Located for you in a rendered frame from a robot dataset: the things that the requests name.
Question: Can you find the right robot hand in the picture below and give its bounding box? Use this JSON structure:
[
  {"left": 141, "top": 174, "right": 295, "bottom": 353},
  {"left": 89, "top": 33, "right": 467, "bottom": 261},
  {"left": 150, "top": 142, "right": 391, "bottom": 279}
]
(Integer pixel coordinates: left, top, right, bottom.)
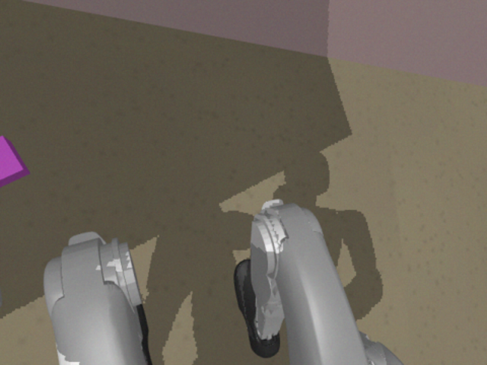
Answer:
[{"left": 359, "top": 331, "right": 404, "bottom": 365}]

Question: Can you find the right robot foot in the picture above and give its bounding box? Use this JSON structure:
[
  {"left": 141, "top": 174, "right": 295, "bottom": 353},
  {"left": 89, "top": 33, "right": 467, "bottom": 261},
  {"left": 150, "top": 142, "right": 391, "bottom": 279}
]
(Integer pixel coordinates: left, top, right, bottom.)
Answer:
[{"left": 234, "top": 259, "right": 280, "bottom": 358}]

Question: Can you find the left robot foot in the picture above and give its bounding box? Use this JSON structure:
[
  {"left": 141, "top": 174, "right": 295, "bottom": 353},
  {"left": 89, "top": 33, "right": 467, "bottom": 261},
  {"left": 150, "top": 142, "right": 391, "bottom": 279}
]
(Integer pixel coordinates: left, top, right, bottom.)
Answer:
[{"left": 136, "top": 304, "right": 152, "bottom": 365}]

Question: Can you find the small box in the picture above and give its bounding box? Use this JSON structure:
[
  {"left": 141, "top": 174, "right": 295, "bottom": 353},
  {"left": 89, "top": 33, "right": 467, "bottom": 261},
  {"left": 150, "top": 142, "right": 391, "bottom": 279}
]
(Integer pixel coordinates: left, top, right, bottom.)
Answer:
[{"left": 0, "top": 136, "right": 30, "bottom": 187}]

